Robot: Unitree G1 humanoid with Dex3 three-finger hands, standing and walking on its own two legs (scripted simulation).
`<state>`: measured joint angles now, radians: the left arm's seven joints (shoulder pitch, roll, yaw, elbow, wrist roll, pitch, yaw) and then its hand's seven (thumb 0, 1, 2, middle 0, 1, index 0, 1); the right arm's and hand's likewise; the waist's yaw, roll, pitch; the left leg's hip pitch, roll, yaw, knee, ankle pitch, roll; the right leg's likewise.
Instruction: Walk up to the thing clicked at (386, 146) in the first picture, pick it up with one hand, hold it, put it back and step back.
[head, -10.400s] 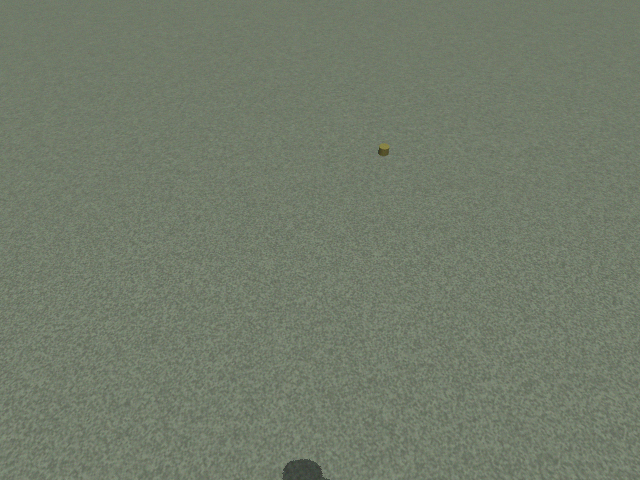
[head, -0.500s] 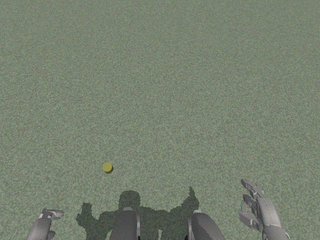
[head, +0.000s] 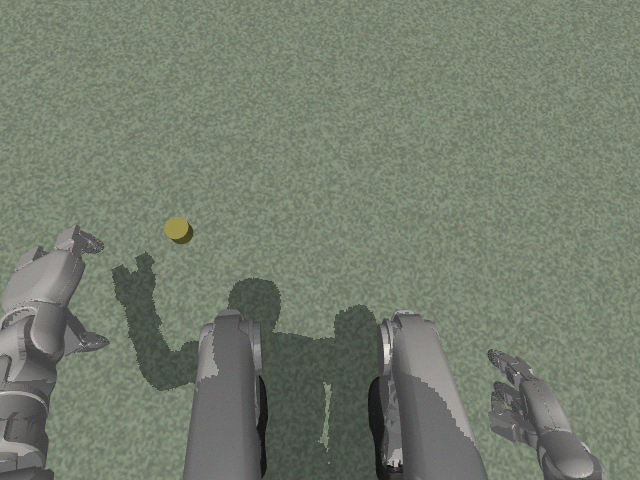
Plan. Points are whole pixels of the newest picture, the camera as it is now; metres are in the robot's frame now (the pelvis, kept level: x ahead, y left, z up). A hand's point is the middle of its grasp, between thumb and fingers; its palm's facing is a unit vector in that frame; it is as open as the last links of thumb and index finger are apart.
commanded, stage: rise first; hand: left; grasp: from above
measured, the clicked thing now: (179, 230) +0.52 +0.32 -0.45
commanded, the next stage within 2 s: none
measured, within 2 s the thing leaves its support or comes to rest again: neither
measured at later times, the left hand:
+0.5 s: hand (114, 257) +0.41 +0.35 -0.24, palm faces -0.45 -0.08 -0.89, open 14.1 cm
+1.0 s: hand (131, 243) +0.45 +0.35 -0.30, palm faces -0.45 -0.06 -0.89, open 14.1 cm
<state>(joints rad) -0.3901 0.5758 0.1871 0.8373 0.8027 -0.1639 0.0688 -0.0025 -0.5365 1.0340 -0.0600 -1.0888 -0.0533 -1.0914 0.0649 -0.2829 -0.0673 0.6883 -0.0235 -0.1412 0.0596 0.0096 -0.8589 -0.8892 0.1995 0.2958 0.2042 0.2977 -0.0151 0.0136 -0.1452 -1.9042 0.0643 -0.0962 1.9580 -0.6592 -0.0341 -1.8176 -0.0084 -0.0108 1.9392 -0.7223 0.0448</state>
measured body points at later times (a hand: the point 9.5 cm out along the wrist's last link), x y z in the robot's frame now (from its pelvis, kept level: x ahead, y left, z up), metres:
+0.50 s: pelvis -0.03 +0.01 -0.11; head +0.20 +0.07 +0.27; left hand +0.43 +0.35 -0.19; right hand +0.03 -0.28 -0.22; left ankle +0.07 +0.14 -0.44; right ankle +0.06 -0.14 -0.44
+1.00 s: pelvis -0.02 +0.01 -0.14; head +0.23 +0.09 +0.22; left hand +0.47 +0.35 -0.25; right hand +0.05 -0.27 -0.24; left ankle +0.07 +0.14 -0.44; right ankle +0.06 -0.14 -0.44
